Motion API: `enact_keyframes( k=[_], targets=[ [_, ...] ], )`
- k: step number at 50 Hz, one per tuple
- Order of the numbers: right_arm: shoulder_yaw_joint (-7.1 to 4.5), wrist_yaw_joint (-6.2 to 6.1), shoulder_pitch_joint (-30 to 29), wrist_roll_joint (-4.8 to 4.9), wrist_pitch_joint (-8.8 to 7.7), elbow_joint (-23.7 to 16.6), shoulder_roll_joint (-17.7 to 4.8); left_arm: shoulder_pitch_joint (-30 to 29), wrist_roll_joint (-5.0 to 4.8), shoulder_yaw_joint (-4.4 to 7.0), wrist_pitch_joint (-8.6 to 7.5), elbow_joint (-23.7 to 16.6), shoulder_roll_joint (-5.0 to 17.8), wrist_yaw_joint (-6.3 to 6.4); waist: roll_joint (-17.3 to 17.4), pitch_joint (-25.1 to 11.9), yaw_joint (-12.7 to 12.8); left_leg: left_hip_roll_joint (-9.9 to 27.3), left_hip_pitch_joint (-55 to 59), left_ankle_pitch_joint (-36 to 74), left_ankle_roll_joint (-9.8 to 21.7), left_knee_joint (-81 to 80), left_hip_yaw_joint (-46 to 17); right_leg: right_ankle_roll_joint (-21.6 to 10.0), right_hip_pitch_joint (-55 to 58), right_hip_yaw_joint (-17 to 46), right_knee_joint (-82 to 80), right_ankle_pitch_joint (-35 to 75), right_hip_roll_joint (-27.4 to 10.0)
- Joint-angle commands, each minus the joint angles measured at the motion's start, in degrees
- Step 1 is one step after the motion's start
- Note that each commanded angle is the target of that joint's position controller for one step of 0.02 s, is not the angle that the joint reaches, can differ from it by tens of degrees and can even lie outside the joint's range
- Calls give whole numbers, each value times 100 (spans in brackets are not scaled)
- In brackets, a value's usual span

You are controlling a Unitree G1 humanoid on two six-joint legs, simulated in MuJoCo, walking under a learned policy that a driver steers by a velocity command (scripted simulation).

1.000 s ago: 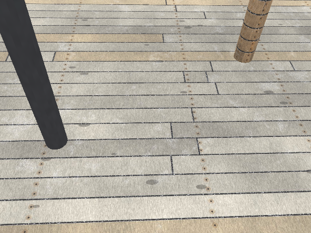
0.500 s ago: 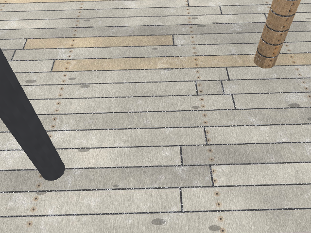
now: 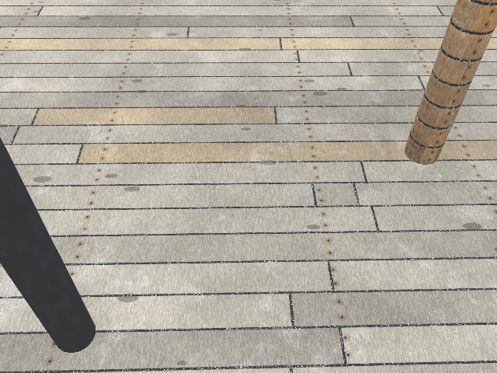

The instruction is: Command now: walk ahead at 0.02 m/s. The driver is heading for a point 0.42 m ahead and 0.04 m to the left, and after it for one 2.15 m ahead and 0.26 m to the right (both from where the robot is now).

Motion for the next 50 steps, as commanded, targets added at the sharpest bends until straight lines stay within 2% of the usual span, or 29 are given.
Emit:
enact_keyframes(
  k=[1,12,14,16,18,19,20,21,23,25,26,27,28,29,30,31,32,33,34,35,37,39,41,42,44,49,50],
  targets=[
    [-47,-14,396,-1,-29,-4,-390,503,-10,32,10,66,331,34,125,134,10,753,274,1701,176,-287,-788,-73,-259,638,-345,1227,-763],
    [-7,-40,659,-11,14,204,-286,589,-15,-31,64,271,274,69,67,255,-8,710,318,1625,171,-334,-760,-36,-254,634,-338,1227,-816],
    [-38,-27,733,-28,40,235,-321,702,8,-12,70,319,308,59,67,234,1,523,278,408,246,-295,-678,-126,-315,588,-325,181,-684],
    [-131,20,763,-55,88,187,-436,771,28,54,83,287,412,29,-67,536,6,294,-168,-1561,419,-28,-606,-384,-645,732,-211,-1385,-633],
    [-138,89,561,-61,64,9,-351,1014,6,102,54,232,485,3,-260,1109,140,191,-1124,-2374,484,337,-628,-655,-734,1330,-457,-2463,-936],
    [-111,129,322,-71,19,-135,-219,1275,-6,147,24,263,597,7,-498,1276,272,46,-1660,-2173,446,801,-410,-828,-463,1820,-750,-2711,-1239],
    [-87,172,39,-122,-34,-307,-102,1509,4,222,-3,325,783,21,-797,1399,354,-43,-2145,-1656,373,1424,35,-1066,-140,2406,-1122,-2790,-1728],
    [-102,204,-231,-191,-93,-483,-168,1563,33,268,-32,342,863,19,-791,1557,386,118,-2551,-1400,341,1737,192,-1253,41,2750,-1243,-2415,-2105],
    [-195,266,-513,-151,-196,-727,-408,1673,132,295,-117,335,837,-6,-549,1464,431,350,-3109,-1632,304,2307,-12,-1395,516,2833,-1218,-1367,-2307],
    [-255,324,-552,-66,-258,-887,-483,1531,163,309,-190,268,846,-20,-372,1296,286,494,-3070,-1508,270,2251,-122,-1253,659,2376,-1106,-466,-2196],
    [-269,353,-508,-24,-272,-942,-462,1336,147,314,-218,198,864,-33,-358,1206,161,462,-2645,-1282,259,1967,-73,-1105,418,2050,-1074,-203,-2040],
    [-281,382,-330,-7,-273,-931,-407,1106,109,319,-238,124,885,-51,-364,1105,-8,324,-1928,-926,262,1674,96,-957,-34,1688,-982,32,-1838],
    [-266,394,136,-31,-249,-799,-233,720,30,346,-271,18,1007,-47,-407,1020,-367,149,-748,-396,287,1192,313,-814,-826,1234,-774,230,-1583],
    [-364,372,762,-50,-219,-545,-377,597,-43,365,-320,-34,1060,-51,-224,771,-647,-186,493,-144,298,938,439,-647,-1437,847,-189,1120,-1268],
    [-500,319,1620,-90,-225,-255,-636,691,-13,330,-369,-19,989,-76,238,322,-981,-211,1560,-349,382,709,280,-483,-1809,384,1013,1781,-888],
    [-641,224,2493,-219,-250,-168,-1226,640,-54,232,-387,-260,668,-126,1572,-121,-1282,1318,2170,-2023,802,-612,-2092,-110,-2665,-266,3204,904,-190],
    [-610,227,2626,-209,-192,-54,-1362,737,-14,246,-391,-414,537,-173,1985,-299,-1001,2179,2073,-2332,1266,-1752,-4381,-177,-3293,327,4654,-1382,295],
    [-540,201,1681,-169,-137,-240,-1213,505,59,265,-337,-512,551,-208,1033,226,-480,2159,1397,-2798,1205,-1622,-3937,-336,-3543,762,5185,-975,-221],
    [-478,217,1010,-129,-157,-480,-1024,275,60,255,-345,-575,523,-254,360,518,-321,2005,815,-2250,1091,-1575,-3263,-403,-3503,775,5059,-327,-467],
    [-473,215,771,-125,-213,-577,-1027,246,36,263,-366,-557,462,-255,97,542,-172,1804,565,-1441,958,-1695,-2659,-423,-3304,821,4765,50,-603],
    [-366,200,757,-81,-310,-535,-749,509,106,290,-249,-491,402,-285,213,313,73,1476,432,-294,775,-1725,-1778,-283,-2861,687,4405,262,-719],
    [-282,177,1000,-56,-376,-403,-642,361,84,335,-139,-582,474,-323,329,325,136,1280,543,450,763,-1697,-1362,-170,-3006,518,4194,445,-699],
    [-266,166,1231,-65,-404,-335,-724,-128,82,351,-68,-764,501,-355,366,434,68,1252,670,738,809,-1793,-1133,-69,-3419,391,3936,707,-720],
    [-227,105,1421,-95,-383,-229,-676,-415,92,366,-43,-875,515,-389,470,484,-18,1277,882,781,804,-1810,-1095,-16,-3707,400,3747,790,-758],
    [-178,73,1595,-95,-382,-187,-655,-1054,82,372,-30,-1125,536,-421,418,638,-136,1273,974,1081,842,-1888,-1002,90,-4004,309,3266,1042,-737],
    [-144,44,1774,-88,-429,-130,-703,-2023,19,319,-58,-1486,451,-455,504,741,-287,1189,1167,2132,822,-1814,-587,67,-3651,53,1852,1622,-494],
    [-173,101,1690,-74,-458,-178,-777,-2150,9,305,-86,-1570,462,-424,454,772,-268,1169,1084,2261,861,-1839,-503,5,-3432,-39,1621,1752,-453]
  ],
)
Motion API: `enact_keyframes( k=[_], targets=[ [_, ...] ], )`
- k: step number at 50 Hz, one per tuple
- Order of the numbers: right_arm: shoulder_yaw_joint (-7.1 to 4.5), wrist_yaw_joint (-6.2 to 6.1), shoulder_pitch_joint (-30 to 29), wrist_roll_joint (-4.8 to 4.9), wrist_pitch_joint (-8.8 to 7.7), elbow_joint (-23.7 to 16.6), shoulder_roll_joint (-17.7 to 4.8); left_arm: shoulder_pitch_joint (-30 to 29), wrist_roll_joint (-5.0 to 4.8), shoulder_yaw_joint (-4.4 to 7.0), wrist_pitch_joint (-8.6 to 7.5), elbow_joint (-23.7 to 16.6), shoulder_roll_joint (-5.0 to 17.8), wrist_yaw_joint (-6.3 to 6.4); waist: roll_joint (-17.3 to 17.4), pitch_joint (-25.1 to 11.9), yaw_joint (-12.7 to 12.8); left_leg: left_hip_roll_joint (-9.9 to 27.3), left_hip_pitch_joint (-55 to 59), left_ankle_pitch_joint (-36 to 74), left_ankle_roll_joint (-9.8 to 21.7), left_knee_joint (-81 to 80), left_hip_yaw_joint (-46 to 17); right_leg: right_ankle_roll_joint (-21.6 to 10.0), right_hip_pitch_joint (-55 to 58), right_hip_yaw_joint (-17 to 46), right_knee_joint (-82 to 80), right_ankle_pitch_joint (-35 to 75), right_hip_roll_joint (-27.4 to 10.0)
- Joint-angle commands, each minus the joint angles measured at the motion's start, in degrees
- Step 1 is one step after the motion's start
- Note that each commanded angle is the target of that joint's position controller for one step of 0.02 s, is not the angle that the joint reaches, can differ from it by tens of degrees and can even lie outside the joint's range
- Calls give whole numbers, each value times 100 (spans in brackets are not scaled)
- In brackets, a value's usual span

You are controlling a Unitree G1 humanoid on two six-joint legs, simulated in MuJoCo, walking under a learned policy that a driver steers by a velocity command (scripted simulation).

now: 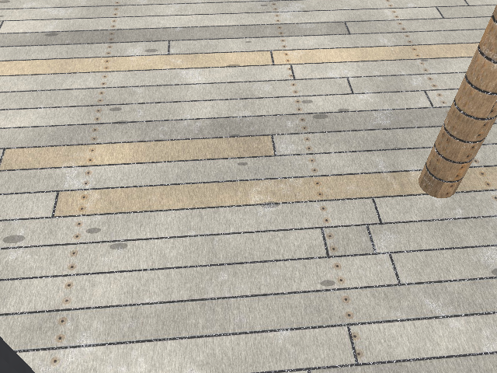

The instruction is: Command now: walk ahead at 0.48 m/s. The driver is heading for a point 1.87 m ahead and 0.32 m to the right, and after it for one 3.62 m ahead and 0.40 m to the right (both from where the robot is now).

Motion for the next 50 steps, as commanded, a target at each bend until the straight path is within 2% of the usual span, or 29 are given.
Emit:
enact_keyframes(
  k=[1,3,4,6,7,8,9,10,11,12,13,15,17,18,24,29,32,33,34,35,36,37,38,39,40,42,44,46,50],
  targets=[
    [-155,25,268,15,-97,-130,-860,-756,-30,0,-101,-525,205,30,583,730,49,1561,-532,2795,668,-288,-582,-134,108,-246,-634,264,178],
    [-215,19,164,-10,-102,-168,-1010,-656,-61,27,-151,-628,344,98,569,617,142,1706,-221,3640,613,25,-576,-347,429,-298,-701,21,282],
    [-221,11,45,-39,-100,-203,-1029,-310,-80,34,-142,-542,287,124,669,404,341,1707,-14,4581,564,447,-472,-484,789,-279,-799,-181,430],
    [-288,3,-142,-36,-38,-243,-1167,1007,-30,162,-205,-142,496,207,642,-304,878,1518,9,5684,403,2088,-274,-686,2200,-441,-1116,-469,825],
    [-247,21,-105,-33,-1,-226,-1040,1866,106,274,-241,170,694,222,628,-756,1172,1322,-673,4711,350,3337,-104,-804,3422,-159,-1455,-669,561],
    [-191,37,93,-22,8,-377,-761,2652,220,442,-293,242,1371,274,-177,-1443,1269,897,-1818,2142,271,5327,82,-1074,4612,1604,-1454,-1294,-983],
    [-176,136,735,230,-8,-389,-391,2495,132,487,-236,247,1518,215,-1393,-2007,794,-161,-3632,-1366,100,7160,-376,-1885,5574,4660,-2689,-1793,-2023],
    [-238,104,97,117,22,-449,-853,1693,-34,396,-214,54,1139,185,-427,-1191,650,383,-4119,-765,242,7342,-833,-1623,4763,3933,-2936,-2653,-1688],
    [-266,141,-522,81,-11,-640,-950,1211,-74,271,-256,-33,728,172,-78,-504,583,603,-4163,-212,263,7034,-788,-1437,3897,3101,-3083,-2443,-1487],
    [-263,158,-693,80,-18,-681,-862,1104,-41,196,-309,32,513,166,210,-131,385,806,-3924,49,262,6582,-791,-1239,3263,2510,-3282,-1744,-1254],
    [-270,180,-766,-12,50,-706,-799,1181,-36,133,-359,126,359,198,175,-19,242,936,-3648,127,224,6218,-821,-1083,2893,2036,-3354,-1239,-1033],
    [-240,239,-646,-82,198,-659,-628,1481,-36,76,-454,285,286,252,53,21,99,978,-3338,155,104,5845,-732,-982,2660,1508,-3450,-453,-806],
    [-244,274,-903,-98,278,-745,-644,1779,-62,75,-518,376,436,270,17,111,62,1036,-3601,263,1,5532,-613,-976,2743,1183,-3519,94,-731],
    [-259,257,-1261,-85,332,-881,-692,1895,-28,118,-541,403,652,248,140,295,107,1040,-3966,298,-94,5419,-459,-1011,2784,1164,-3557,484,-775],
    [-168,311,-2687,10,317,-1391,-673,2439,-79,29,-515,515,555,227,-207,378,436,941,-4173,1499,-258,3523,-62,-721,3240,471,-3561,1540,-406],
    [-157,276,-3207,-26,255,-1567,-756,2903,18,44,-483,686,674,358,-251,428,594,772,-4322,1561,-31,2552,15,-805,4358,503,-3194,2127,-668],
    [-199,202,-2652,-86,125,-1391,-809,2663,43,50,-465,681,705,420,-335,200,307,348,-3341,1071,212,2183,186,-681,4436,322,-2210,4280,-641],
    [-260,156,-1933,-108,58,-1132,-919,2579,42,65,-456,682,764,428,-367,-139,45,159,-2636,1109,309,2004,189,-593,4412,312,-1469,4635,-554],
    [-297,132,-1229,-153,-14,-906,-988,2421,-76,36,-421,678,724,404,-286,-532,-333,254,-1592,1965,395,1522,153,-438,3978,120,-500,4089,-383],
    [-397,93,-439,-297,-66,-729,-1411,2461,-187,-23,-427,516,559,398,148,-1200,-503,1343,-70,3923,622,1927,-782,-290,2819,-5,986,1928,-65],
    [-489,139,-324,-253,-33,-719,-1828,3564,-488,-123,-355,611,-9,402,1474,-2251,-78,3236,1506,6614,1850,2044,-2999,-60,1228,-120,3241,-3350,965],
    [-491,210,-470,138,58,-754,-1670,3186,-295,60,-275,639,531,478,624,-2289,-90,2918,917,6524,1826,1736,-3081,-59,1195,673,3630,-2944,810],
    [-367,206,-1085,167,58,-827,-1289,2573,-197,73,-262,494,488,477,473,-1418,59,2667,166,5980,1619,1525,-2346,-27,867,749,3501,-2626,636],
    [-259,190,-1420,117,50,-862,-929,2273,-99,69,-252,459,399,463,253,-808,171,2369,-530,5411,1327,1223,-1880,-15,819,704,3090,-2381,460],
    [-196,134,-1507,110,41,-839,-751,2157,-20,97,-171,473,393,432,267,-540,284,2122,-1037,5057,1107,998,-1536,14,1039,722,2715,-2209,334],
    [-87,75,-1561,81,23,-760,-599,2404,40,79,50,592,155,375,433,-501,585,1810,-1877,4736,843,784,-1035,101,1890,686,1948,-2049,291],
    [-72,81,-1583,10,-38,-734,-771,2497,-3,52,217,693,28,397,577,-573,755,1656,-2230,4828,790,767,-745,166,2320,539,1335,-1972,367],
    [-55,82,-1556,-16,-35,-721,-874,2256,-10,23,315,702,43,450,727,-541,729,1596,-2317,4210,706,700,-679,172,2376,454,574,-1877,332],
    [-49,49,-1323,9,138,-637,-931,1700,-56,-13,389,713,176,496,874,-426,459,1559,-2418,1373,579,331,-966,174,2526,356,-374,-1579,257]
  ],
)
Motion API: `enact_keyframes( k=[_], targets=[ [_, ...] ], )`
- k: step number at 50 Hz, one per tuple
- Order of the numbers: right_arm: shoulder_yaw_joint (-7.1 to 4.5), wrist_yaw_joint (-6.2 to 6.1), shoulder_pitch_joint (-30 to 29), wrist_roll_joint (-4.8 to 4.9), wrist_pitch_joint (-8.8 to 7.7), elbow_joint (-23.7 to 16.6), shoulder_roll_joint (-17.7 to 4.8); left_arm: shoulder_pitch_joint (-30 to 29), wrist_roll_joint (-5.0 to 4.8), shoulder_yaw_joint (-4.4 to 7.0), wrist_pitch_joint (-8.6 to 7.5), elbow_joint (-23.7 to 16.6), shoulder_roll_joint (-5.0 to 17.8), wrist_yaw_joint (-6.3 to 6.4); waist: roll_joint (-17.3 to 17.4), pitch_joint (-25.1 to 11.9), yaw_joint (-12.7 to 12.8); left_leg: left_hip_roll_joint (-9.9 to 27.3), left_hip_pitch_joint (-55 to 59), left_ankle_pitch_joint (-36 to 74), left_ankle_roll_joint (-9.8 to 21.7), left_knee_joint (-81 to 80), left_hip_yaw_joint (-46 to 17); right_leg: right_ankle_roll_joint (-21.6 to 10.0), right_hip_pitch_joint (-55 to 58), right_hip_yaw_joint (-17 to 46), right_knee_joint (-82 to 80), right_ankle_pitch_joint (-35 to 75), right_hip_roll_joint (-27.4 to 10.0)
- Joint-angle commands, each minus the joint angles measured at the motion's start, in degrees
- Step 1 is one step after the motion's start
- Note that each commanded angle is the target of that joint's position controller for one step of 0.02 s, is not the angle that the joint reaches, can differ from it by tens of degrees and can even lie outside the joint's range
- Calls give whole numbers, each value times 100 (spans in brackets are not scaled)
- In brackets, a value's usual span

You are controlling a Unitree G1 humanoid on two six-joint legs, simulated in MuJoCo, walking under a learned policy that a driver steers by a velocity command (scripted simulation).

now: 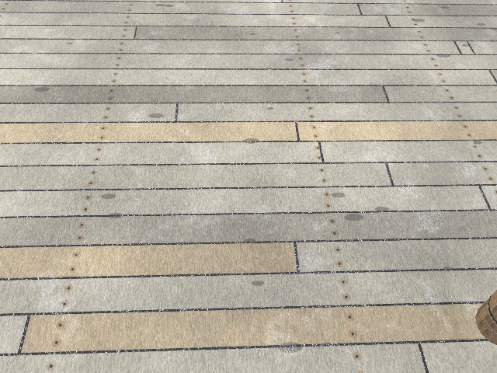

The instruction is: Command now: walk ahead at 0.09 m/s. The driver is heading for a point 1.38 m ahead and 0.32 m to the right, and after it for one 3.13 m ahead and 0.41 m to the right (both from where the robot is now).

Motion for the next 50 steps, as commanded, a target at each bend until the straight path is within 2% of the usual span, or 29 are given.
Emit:
enact_keyframes(
  k=[1,4,5,6,7,8,10,12,14,17,19,21,22,23,25,27,28,29,30,31,32,33,36,40,42,45,48,49,50],
  targets=[
    [-136,-57,11,-44,60,-265,-802,719,54,-22,41,158,245,-1,793,-452,98,1426,-422,-174,473,-1018,-1148,15,1014,-298,-449,258,68],
    [-110,-97,26,10,189,-210,-668,700,63,-101,-105,251,181,-8,419,-79,158,1318,-693,-1353,204,-940,-1296,-47,1488,-197,-1755,872,-61],
    [-99,-101,113,12,198,-188,-591,813,88,-112,-173,293,277,9,273,-39,119,1208,-719,-1340,23,-827,-1295,-67,1667,126,-2047,1148,-357],
    [-103,-89,367,50,206,-167,-475,753,63,-95,-236,297,499,23,-29,70,-139,886,-624,-1034,-118,-719,-1085,-162,1472,454,-2074,1396,-600],
    [-90,-82,466,76,232,-74,-367,698,-39,-96,-255,388,445,1,-432,159,-178,664,-70,-622,-174,-624,-817,-213,853,448,-2171,1074,-537],
    [-109,-92,444,60,242,-21,-439,685,-51,-146,-290,395,264,-16,-386,119,-152,702,379,-292,-187,-477,-803,-152,627,411,-2313,945,-484],
    [-132,-106,409,46,256,28,-485,664,-61,-159,-312,423,242,2,-295,0,-148,780,658,-22,-178,-387,-835,-77,682,316,-2398,1014,-390],
    [-175,-90,388,30,271,47,-553,846,-35,-111,-306,471,331,13,-113,-95,-113,627,536,-1100,-92,-256,-754,-209,799,211,-2292,18,-207],
    [-196,-60,292,85,278,-13,-563,847,-12,-70,-317,299,364,-52,101,280,-69,666,3,-2633,60,-277,-915,-429,521,258,-2162,-1223,-122],
    [-204,-10,187,73,222,-133,-509,966,-4,-47,-382,152,326,-115,53,621,-4,736,-328,-2944,192,-152,-1135,-654,379,578,-2201,-1598,-219],
    [-212,31,-17,47,125,-270,-476,1189,-14,9,-461,129,434,-135,-150,468,104,617,-549,-2460,166,239,-1006,-832,827,1031,-2464,-1509,-442],
    [-207,92,-348,-7,19,-458,-379,1668,-21,133,-508,226,738,-136,-632,396,292,259,-1263,-1778,16,1167,-375,-1173,1702,1995,-3072,-1609,-1056],
    [-208,109,-408,-58,-25,-550,-376,1752,-12,189,-509,254,886,-129,-805,509,282,261,-1607,-1595,17,1365,-181,-1368,1964,2368,-3151,-1288,-1418],
    [-232,111,-501,-50,-67,-624,-454,1782,0,198,-519,261,844,-132,-734,561,282,338,-1743,-1570,37,1399,-194,-1436,2084,2428,-3097,-708,-1555],
    [-265,128,-426,35,-127,-661,-473,1653,26,209,-546,222,795,-144,-559,426,144,395,-1476,-1470,50,1255,-236,-1326,2128,2043,-2921,330,-1478],
    [-294,146,240,88,-153,-475,-410,1129,-39,211,-556,77,773,-159,-431,212,-300,302,-20,-953,70,573,-186,-1009,1292,1287,-2607,830,-1071],
    [-370,135,967,31,-131,-199,-535,776,-46,221,-538,12,766,-145,-200,54,-640,230,1228,-945,95,270,-298,-792,450,791,-2114,877,-720],
    [-521,62,1739,-42,-150,-42,-1002,405,-85,143,-579,-223,526,-176,805,-74,-1026,1130,2259,-1750,343,-574,-1764,-476,-622,-28,-585,964,-34],
    [-670,42,2310,-56,-100,158,-1528,380,-51,105,-621,-440,341,-204,1998,-84,-1047,2283,2974,-1617,846,-1185,-3605,-301,-1884,-698,1031,-445,522],
    [-567,33,1895,-89,-13,101,-1153,408,120,163,-592,-388,541,-172,1125,262,-674,2506,2532,-741,906,-1027,-3585,-420,-2127,-277,1986,-859,184],
    [-489,46,1376,-88,-7,-75,-942,476,117,136,-600,-337,388,-202,550,332,-397,2312,2112,-151,842,-943,-2983,-480,-2040,-87,2225,-507,-60],
    [-441,52,1018,-104,-16,-176,-829,499,58,124,-613,-310,330,-245,348,280,-232,2102,1880,103,749,-1033,-2543,-485,-1891,-86,2208,-160,-177],
    [-341,16,959,-40,-99,-92,-708,307,98,147,-517,-400,338,-343,539,223,-93,1641,1765,1282,535,-1199,-1616,-360,-1748,-356,1882,379,-232],
    [-288,-14,1190,8,-138,94,-749,-525,97,91,-443,-781,258,-404,557,370,-124,1445,1595,2206,523,-1304,-1029,-185,-1782,-658,975,923,-149],
    [-244,-15,1209,13,-162,119,-699,-1157,51,55,-429,-1020,252,-428,610,467,-226,1315,1391,2193,485,-1366,-829,-179,-1502,-808,112,1341,-36],
    [-245,-38,1267,-19,-185,223,-810,-1392,-14,34,-400,-1186,314,-443,803,441,-178,1409,1275,2583,449,-1357,-717,-350,-712,-944,-674,1593,144],
    [-279,-72,1066,-2,-195,249,-1013,-667,16,158,-453,-1002,621,-325,732,79,254,1562,1621,4348,331,-384,-600,-679,140,-935,-811,1363,400],
    [-297,-64,908,32,-171,192,-1067,50,48,226,-505,-749,723,-254,605,-298,553,1441,1723,4724,257,522,-462,-783,739,-998,-1088,1305,555],
    [-290,-58,892,18,-131,162,-1012,929,126,317,-538,-443,866,-207,475,-783,876,1239,1173,4073,156,1753,-326,-913,1941,-782,-1351,1212,415]
  ],
)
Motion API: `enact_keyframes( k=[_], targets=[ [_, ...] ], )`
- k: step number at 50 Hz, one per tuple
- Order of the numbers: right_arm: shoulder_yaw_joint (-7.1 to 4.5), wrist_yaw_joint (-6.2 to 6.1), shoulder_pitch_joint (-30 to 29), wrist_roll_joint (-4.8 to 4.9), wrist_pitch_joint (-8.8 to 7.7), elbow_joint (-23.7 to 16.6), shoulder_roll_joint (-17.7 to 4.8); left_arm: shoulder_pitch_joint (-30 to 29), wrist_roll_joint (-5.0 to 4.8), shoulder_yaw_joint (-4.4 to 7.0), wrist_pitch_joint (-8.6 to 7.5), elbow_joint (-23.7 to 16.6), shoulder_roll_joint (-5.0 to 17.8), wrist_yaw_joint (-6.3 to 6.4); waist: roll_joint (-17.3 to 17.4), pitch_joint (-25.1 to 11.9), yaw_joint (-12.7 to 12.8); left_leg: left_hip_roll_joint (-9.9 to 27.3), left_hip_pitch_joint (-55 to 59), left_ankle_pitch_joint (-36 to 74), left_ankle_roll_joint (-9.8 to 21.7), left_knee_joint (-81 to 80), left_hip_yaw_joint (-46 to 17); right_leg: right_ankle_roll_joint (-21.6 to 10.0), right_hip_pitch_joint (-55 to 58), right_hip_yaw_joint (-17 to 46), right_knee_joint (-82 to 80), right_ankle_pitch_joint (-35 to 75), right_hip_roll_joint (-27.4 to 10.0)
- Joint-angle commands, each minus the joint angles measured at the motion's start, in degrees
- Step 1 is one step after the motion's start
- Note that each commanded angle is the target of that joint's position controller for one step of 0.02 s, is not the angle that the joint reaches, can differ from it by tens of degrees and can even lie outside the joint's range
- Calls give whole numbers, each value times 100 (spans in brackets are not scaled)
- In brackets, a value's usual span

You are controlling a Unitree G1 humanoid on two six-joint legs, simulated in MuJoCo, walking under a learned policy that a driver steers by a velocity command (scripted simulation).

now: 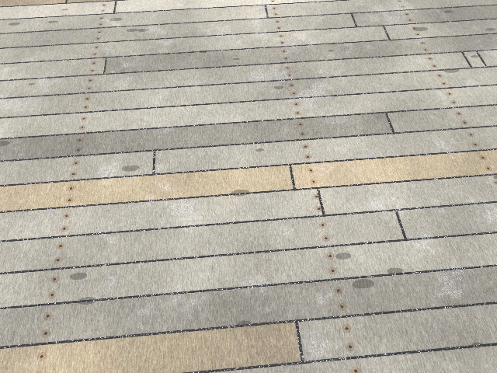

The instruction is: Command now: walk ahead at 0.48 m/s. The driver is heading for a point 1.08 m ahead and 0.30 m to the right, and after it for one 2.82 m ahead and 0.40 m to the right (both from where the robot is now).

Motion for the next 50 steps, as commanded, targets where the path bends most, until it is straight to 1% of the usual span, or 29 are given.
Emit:
enact_keyframes(
  k=[1,2,3,4,5,7,9,10,11,12,14,16,20,21,24,26,27,28,29,30,31,32,33,34,36,38,41,46,50],
  targets=[
    [-98,-3,-84,21,-4,-439,-689,2996,197,441,-82,596,1325,173,-367,-1550,1351,727,-2246,3529,420,4023,122,-529,3706,1709,-405,-949,-1287],
    [-74,59,554,233,13,-497,-191,2845,225,492,-42,588,1634,99,-1277,-1979,860,-327,-4053,-542,292,5809,-200,-1297,4584,4648,-1459,-1556,-2543],
    [-177,48,0,91,50,-554,-650,2122,-13,446,0,492,1359,64,-379,-1292,688,141,-4448,59,399,5985,-762,-1073,3792,4399,-1819,-2407,-2246],
    [-209,85,-474,54,27,-716,-715,1532,-71,321,-19,373,945,43,-200,-552,547,386,-4488,640,419,5672,-687,-901,2900,3520,-1974,-2280,-2050],
    [-205,96,-613,36,15,-742,-614,1336,-47,249,-68,398,712,21,-55,-227,398,564,-4270,902,407,5360,-673,-754,2299,2930,-2146,-1563,-1793],
    [-196,142,-406,-100,137,-680,-426,1408,-39,149,-145,551,467,72,-182,-167,102,758,-3662,1005,287,4853,-665,-494,1646,2064,-2276,-637,-1406],
    [-208,188,-472,-129,235,-719,-358,1741,-33,141,-223,693,541,101,-188,-131,54,787,-3647,1081,177,4585,-550,-499,1550,1726,-2352,-137,-1291],
    [-216,203,-661,-131,271,-797,-373,1845,-38,155,-239,728,634,108,-206,-53,56,834,-3827,1225,121,4415,-498,-507,1556,1600,-2438,-133,-1256],
    [-181,201,-938,-106,272,-928,-327,1949,-47,152,-248,743,699,98,-207,-33,89,916,-4042,1447,75,4164,-513,-525,1634,1510,-2544,-151,-1230],
    [-182,207,-1272,-102,294,-1025,-408,2067,-99,138,-260,751,682,102,-260,63,157,940,-4292,1654,14,4035,-414,-542,1681,1440,-2665,-157,-1217],
    [-193,214,-1772,-83,307,-1203,-509,2307,-101,119,-264,780,698,97,-210,179,271,993,-4728,2021,-87,3591,-347,-531,1947,1338,-2751,51,-1175],
    [-177,222,-2146,-59,294,-1329,-498,2553,-101,96,-263,823,690,102,-182,204,375,963,-4914,2334,-152,3126,-258,-474,2222,1182,-2710,480,-1112],
    [-104,239,-2810,-40,264,-1545,-400,2950,-84,55,-268,919,671,131,-295,235,584,764,-4862,2711,-139,2261,-26,-388,2689,905,-2527,1244,-1036],
    [-75,217,-2953,4,250,-1598,-382,3000,-66,63,-275,955,712,159,-395,281,589,685,-4836,2753,-124,2105,7,-364,2780,907,-2492,1386,-1072],
    [-83,230,-3210,-10,220,-1717,-463,3092,-15,73,-249,1026,759,228,-374,355,608,552,-4754,2481,33,1688,95,-382,3274,830,-2238,2107,-1243],
    [-109,210,-3032,-10,166,-1710,-540,2920,7,93,-242,1024,845,264,-431,213,433,386,-4309,2042,235,1433,158,-319,3513,713,-1820,3166,-1327],
    [-147,174,-2716,-12,139,-1623,-619,2795,15,109,-241,1006,915,277,-494,14,267,208,-3817,1782,355,1342,230,-252,3553,646,-1403,4063,-1331],
    [-211,125,-2093,-20,105,-1426,-742,2696,31,128,-223,998,980,279,-506,-330,-4,6,-3127,1621,482,1183,282,-187,3573,593,-658,4700,-1285],
    [-297,89,-1130,-107,56,-1114,-858,2682,-3,115,-180,994,942,251,-304,-862,-360,-35,-1942,1827,629,714,318,-98,3240,383,509,4361,-1083],
    [-427,33,-125,-257,20,-908,-1292,2697,-62,42,-182,826,743,225,125,-1591,-663,1103,-356,1484,921,757,-879,-4,1999,238,2186,2447,-830],
    [-553,76,88,-285,42,-869,-1797,3471,-290,-67,-176,732,82,157,1464,-2164,-237,2765,1096,1288,1722,70,-3867,270,-218,185,4205,-2103,379],
    [-531,133,-404,-75,110,-931,-1572,3100,-155,67,-138,792,623,203,571,-1879,-175,2554,627,856,1567,-246,-4003,165,-674,1050,4632,-2053,118],
    [-415,143,-1022,-31,94,-1049,-1166,2576,-140,105,-151,625,698,190,314,-1010,12,2382,-257,879,1329,-353,-2967,148,-824,1058,4464,-1513,-165],
    [-319,162,-1280,-50,42,-1054,-815,2349,-123,93,-165,586,603,176,100,-590,119,2130,-948,1393,1111,-592,-2297,151,-654,1031,4144,-1145,-371],
    [-200,97,-1297,-37,-24,-918,-450,2392,30,102,-17,614,440,103,334,-306,380,1682,-1656,1932,700,-830,-1308,222,-226,1005,3694,-869,-556],
    [-217,60,-1080,-10,-121,-826,-589,2327,23,117,113,581,365,1,390,-231,450,1576,-1802,2463,593,-948,-860,229,-212,937,3593,-717,-549],
    [-245,39,-814,9,-179,-771,-744,1783,14,114,218,370,327,-55,343,-59,444,1520,-1680,2864,513,-1082,-301,298,-825,826,3340,-171,-638],
    [-194,-10,-497,6,-179,-718,-694,699,-17,43,193,-37,278,-122,351,175,253,1331,-1407,3606,375,-1082,436,367,-1089,451,1851,736,-555],
    [-206,-96,-98,2,-132,-588,-813,27,17,-26,178,-335,249,-155,356,259,64,1522,-734,4340,371,-902,766,205,-956,-25,834,723,-395]
  ],
)
Next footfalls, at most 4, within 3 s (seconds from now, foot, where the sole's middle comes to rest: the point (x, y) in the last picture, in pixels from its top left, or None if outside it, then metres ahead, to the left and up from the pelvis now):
0.58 left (214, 358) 0.49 0.10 -0.76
1.14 right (277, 264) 0.75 -0.09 -0.76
1.70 left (271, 166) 1.13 -0.10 -0.76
2.16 right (354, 153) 1.17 -0.39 -0.76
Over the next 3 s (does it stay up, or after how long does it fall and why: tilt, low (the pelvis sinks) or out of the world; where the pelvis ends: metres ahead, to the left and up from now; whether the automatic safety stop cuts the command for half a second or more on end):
stays up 1.51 -0.33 0.02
